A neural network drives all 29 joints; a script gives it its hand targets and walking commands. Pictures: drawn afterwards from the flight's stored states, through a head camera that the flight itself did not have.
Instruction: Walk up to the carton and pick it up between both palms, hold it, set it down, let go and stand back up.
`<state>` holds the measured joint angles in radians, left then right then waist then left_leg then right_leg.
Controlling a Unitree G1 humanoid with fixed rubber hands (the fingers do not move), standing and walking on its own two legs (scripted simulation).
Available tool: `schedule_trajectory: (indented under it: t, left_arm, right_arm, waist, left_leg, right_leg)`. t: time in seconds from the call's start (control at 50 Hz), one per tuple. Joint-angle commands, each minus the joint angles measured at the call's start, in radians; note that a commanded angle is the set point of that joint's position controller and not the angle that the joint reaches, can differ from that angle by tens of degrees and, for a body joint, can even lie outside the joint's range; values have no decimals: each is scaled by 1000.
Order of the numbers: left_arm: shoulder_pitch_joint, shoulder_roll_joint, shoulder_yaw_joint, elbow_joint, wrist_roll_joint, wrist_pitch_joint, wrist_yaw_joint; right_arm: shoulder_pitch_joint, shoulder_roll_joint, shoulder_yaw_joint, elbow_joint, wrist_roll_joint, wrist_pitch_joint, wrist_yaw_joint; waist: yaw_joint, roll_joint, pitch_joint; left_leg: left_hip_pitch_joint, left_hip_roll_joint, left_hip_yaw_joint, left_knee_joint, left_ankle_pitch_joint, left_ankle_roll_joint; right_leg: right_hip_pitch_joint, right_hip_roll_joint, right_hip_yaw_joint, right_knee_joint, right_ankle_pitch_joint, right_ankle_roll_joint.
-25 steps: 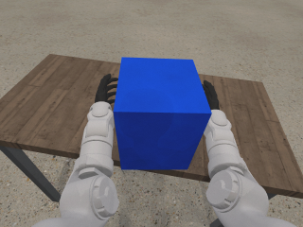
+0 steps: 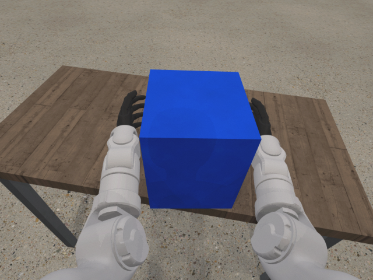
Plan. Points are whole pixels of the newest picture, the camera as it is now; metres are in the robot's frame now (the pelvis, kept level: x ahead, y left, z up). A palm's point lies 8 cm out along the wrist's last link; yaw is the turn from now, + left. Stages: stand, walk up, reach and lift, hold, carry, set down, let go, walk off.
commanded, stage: set down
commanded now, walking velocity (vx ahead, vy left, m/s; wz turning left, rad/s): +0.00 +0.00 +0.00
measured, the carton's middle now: (192, 142) +0.41 +0.02 +0.08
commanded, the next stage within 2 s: none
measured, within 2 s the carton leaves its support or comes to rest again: rests again in 0.20 s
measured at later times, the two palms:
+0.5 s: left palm (132, 122) +0.43 +0.17 +0.12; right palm (263, 127) +0.45 -0.14 +0.12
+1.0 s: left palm (121, 100) +0.43 +0.18 +0.17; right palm (298, 111) +0.46 -0.20 +0.17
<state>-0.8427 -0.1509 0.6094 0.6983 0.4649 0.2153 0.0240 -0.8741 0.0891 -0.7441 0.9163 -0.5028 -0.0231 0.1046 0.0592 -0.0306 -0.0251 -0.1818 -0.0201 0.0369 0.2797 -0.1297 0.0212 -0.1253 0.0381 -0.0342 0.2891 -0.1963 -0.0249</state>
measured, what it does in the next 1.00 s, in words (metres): stands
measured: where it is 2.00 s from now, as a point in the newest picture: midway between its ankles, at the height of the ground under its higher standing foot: outside the picture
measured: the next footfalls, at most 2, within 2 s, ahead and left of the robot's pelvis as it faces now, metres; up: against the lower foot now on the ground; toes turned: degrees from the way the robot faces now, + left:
none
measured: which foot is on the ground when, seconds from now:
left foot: down 0.00-1.00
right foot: down 0.00-1.00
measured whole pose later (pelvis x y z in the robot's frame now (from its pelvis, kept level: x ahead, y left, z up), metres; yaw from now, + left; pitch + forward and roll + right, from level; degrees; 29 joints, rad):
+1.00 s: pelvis -0.02 -0.02 -0.01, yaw -2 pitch +15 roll +0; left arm -1.11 0.26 0.05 1.05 -0.22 0.26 0.15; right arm -1.13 -0.39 0.10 1.17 0.42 0.17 -0.02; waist 0.10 -0.01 -0.22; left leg -0.54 0.03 0.06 0.40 -0.13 0.00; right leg -0.49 0.08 -0.02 0.39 -0.17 -0.06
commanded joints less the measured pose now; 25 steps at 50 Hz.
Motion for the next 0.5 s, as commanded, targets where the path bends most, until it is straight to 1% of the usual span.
schedule_trajectory:
  t: [0.0, 0.06, 0.1, 0.12, 0.16, 0.2, 0.24, 0.28, 0.32, 0.38, 0.42, 0.48]
  left_arm:
    - [-363, -320, -188, 37, 18, -25, -28]
    - [-361, -237, -164, 30, 15, -32, -6]
    - [-371, -138, -146, 19, 5, -39, 23]
    - [-386, -81, -158, 16, -14, -46, 45]
    - [-445, 40, -231, 32, -98, -65, 101]
    - [-546, 127, -308, 66, -212, -85, 154]
    - [-618, 186, -361, 124, -301, -104, 191]
    - [-665, 231, -401, 182, -367, -119, 214]
    - [-679, 266, -428, 248, -422, -134, 223]
    - [-690, 314, -446, 329, -480, -157, 216]
    - [-694, 339, -451, 350, -501, -168, 206]
    - [-706, 372, -461, 356, -524, -181, 192]
  right_arm:
    - [-437, 254, 180, -15, -14, -39, 90]
    - [-418, 163, 156, -16, -6, -37, 74]
    - [-410, 51, 138, -15, 14, -35, 50]
    - [-414, -13, 146, -14, 38, -37, 33]
    - [-456, -151, 203, 7, 129, -33, -16]
    - [-544, -223, 296, 32, 249, -19, -67]
    - [-616, -267, 382, 51, 345, 0, -101]
    - [-669, -321, 448, 71, 423, 11, -122]
    - [-697, -360, 506, 97, 492, 15, -139]
    - [-720, -406, 575, 156, 575, 17, -159]
    - [-723, -430, 607, 192, 618, 17, -166]
    - [-729, -464, 636, 234, 665, 13, -165]
  waist:
    - [-52, 19, -314]
    - [-51, 18, -316]
    - [-47, 19, -318]
    - [-46, 20, -327]
    - [-46, 33, -367]
    - [-37, 49, -442]
    - [-15, 52, -542]
    - [12, 54, -658]
    - [34, 38, -733]
    - [53, 13, -764]
    - [58, 8, -762]
    - [55, 6, -751]
  left_leg:
    - [307, 60, 54, 44, 316, -37]
    - [314, 61, 60, 47, 321, -41]
    - [312, 61, 64, 50, 323, -45]
    - [305, 62, 64, 55, 322, -48]
    - [265, 65, 59, 71, 301, -56]
    - [173, 69, 50, 98, 249, -56]
    - [91, 74, 41, 120, 216, -52]
    - [69, 80, 30, 149, 245, -61]
    - [71, 83, 23, 184, 300, -70]
    - [37, 80, 16, 212, 334, -72]
    - [14, 77, 15, 216, 340, -71]
    - [4, 75, 12, 217, 344, -72]
  right_leg:
    - [-90, -13, -65, -23, 200, 89]
    - [-98, -9, -62, -21, 190, 89]
    - [-105, -6, -58, -19, 184, 90]
    - [-113, -4, -54, -17, 183, 90]
    - [-139, 1, -37, -11, 185, 80]
    - [-159, -1, -9, 5, 208, 62]
    - [-158, -4, 14, 30, 245, 49]
    - [-168, 1, 22, 51, 274, 41]
    - [-186, 7, 26, 63, 299, 37]
    - [-188, 10, 33, 83, 332, 41]
    - [-187, 10, 35, 95, 345, 44]
    - [-202, 14, 32, 106, 351, 45]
